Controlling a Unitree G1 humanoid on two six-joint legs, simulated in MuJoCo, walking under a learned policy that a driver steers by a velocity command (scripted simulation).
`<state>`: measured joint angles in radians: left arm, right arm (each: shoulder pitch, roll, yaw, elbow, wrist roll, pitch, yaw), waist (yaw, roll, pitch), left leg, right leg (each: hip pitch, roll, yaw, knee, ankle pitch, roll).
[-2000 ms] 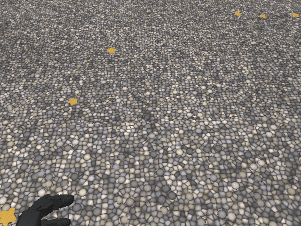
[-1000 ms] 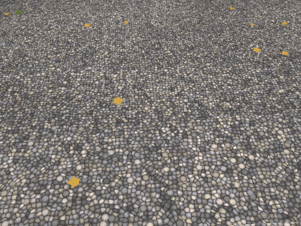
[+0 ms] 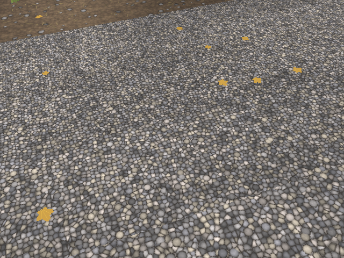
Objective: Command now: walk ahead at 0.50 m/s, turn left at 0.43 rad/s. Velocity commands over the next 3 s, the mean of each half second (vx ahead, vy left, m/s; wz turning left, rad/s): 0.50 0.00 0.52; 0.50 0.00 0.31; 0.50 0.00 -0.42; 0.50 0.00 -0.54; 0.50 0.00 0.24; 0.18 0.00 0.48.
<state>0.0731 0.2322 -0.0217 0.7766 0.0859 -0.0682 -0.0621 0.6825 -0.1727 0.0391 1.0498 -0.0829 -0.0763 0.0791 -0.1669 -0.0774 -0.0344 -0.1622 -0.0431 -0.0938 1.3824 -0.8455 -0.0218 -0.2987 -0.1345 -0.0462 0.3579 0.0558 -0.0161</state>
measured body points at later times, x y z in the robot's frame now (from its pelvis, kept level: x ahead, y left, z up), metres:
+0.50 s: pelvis +0.27 +0.05 -0.05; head +0.27 +0.05 +0.40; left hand +0.14 +0.26 -0.20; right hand +0.54 -0.11 -0.13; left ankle +0.35 +0.17 -0.76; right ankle +0.07 -0.12 -0.75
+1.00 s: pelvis +0.52 +0.13 -0.07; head +0.51 +0.14 +0.38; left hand +0.40 +0.36 -0.21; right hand +0.70 -0.06 -0.19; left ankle +0.43 +0.23 -0.66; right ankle +0.54 +0.04 -0.76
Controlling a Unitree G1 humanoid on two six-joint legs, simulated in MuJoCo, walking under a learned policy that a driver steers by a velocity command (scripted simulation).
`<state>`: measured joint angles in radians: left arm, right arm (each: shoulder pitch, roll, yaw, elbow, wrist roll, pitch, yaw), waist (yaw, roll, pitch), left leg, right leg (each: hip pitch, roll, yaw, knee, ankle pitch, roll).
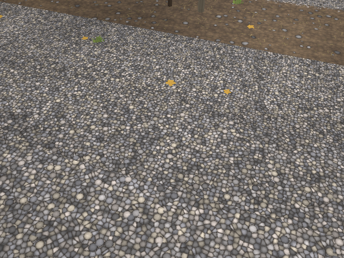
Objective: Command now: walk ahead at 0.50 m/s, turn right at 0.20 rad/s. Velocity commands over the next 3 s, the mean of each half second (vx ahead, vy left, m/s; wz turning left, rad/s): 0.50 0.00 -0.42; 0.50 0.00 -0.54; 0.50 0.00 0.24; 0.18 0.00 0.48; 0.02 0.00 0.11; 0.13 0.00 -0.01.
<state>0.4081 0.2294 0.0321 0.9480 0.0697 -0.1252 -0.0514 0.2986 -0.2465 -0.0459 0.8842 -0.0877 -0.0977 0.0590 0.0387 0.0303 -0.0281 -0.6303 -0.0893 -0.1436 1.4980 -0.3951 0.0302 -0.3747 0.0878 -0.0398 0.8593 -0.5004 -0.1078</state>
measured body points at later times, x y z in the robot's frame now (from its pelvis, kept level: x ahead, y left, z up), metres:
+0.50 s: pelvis +0.29 +0.07 -0.14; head +0.29 +0.08 +0.31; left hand +0.36 +0.30 -0.29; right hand +0.25 -0.17 -0.28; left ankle +0.32 +0.15 -0.87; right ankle +0.25 -0.08 -0.70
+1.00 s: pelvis +0.51 -0.08 -0.14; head +0.52 -0.07 +0.31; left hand +0.75 +0.07 -0.27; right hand +0.34 -0.25 -0.29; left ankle +0.41 +0.14 -0.78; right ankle +0.51 -0.17 -0.87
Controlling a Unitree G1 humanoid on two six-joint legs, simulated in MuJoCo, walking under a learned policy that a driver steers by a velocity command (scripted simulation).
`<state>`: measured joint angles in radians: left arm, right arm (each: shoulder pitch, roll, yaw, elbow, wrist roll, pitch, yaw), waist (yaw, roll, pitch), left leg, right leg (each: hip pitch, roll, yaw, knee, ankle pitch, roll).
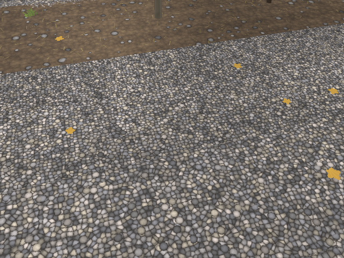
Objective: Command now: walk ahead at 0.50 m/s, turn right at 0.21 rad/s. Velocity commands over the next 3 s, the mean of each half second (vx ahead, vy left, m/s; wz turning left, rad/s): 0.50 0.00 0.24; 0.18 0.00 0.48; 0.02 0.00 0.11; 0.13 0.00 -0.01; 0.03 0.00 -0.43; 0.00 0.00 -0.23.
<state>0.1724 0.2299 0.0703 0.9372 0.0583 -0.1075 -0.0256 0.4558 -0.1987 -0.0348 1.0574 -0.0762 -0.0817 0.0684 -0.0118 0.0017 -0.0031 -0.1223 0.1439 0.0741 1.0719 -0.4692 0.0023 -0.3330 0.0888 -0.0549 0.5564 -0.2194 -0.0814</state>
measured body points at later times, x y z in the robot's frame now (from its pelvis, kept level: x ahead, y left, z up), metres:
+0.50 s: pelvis +0.26 +0.06 -0.03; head +0.26 +0.05 +0.42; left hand +0.30 +0.30 -0.17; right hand +0.30 -0.19 -0.17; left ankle +0.24 +0.12 -0.73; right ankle +0.22 -0.10 -0.62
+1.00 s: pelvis +0.48 +0.07 -0.16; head +0.49 +0.09 +0.29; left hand +0.41 +0.32 -0.30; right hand +0.68 -0.07 -0.29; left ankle +0.48 +0.23 -0.81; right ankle +0.53 -0.01 -0.90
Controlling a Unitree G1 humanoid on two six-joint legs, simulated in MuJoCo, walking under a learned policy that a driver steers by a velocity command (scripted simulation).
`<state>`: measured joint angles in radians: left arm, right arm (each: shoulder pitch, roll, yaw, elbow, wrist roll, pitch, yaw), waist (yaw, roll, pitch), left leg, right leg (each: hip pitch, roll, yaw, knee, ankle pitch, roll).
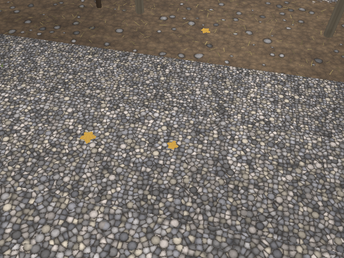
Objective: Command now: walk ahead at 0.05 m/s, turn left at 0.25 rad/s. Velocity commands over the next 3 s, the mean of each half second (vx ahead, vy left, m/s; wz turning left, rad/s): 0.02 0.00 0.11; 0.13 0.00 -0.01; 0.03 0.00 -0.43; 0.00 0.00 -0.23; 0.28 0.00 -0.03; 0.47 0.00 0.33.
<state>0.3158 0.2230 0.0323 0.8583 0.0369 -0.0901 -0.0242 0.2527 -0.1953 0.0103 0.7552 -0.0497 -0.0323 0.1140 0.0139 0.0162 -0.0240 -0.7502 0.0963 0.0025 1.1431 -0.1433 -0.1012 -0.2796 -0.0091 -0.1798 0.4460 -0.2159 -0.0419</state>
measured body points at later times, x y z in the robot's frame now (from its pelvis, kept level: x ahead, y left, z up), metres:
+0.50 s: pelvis +0.05 +0.01 -0.01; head +0.06 +0.01 +0.44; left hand +0.13 +0.27 -0.14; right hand +0.19 -0.24 -0.13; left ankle +0.08 +0.13 -0.74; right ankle +0.01 -0.10 -0.74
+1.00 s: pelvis +0.15 +0.04 +0.01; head +0.16 +0.04 +0.46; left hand +0.26 +0.28 -0.13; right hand +0.13 -0.20 -0.14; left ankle +0.10 +0.12 -0.74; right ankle +0.20 -0.09 -0.68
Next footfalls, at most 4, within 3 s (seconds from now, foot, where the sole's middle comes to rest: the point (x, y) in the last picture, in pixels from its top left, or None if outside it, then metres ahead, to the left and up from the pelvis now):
0.06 left None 0.12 0.13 -0.77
1.24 right None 0.31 -0.13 -0.77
1.78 left None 0.36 0.09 -0.77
2.02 right None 0.28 -0.13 -0.78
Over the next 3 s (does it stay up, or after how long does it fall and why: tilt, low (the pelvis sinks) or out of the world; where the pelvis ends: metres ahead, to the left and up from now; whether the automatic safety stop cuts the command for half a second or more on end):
stays up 0.74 -0.15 -0.16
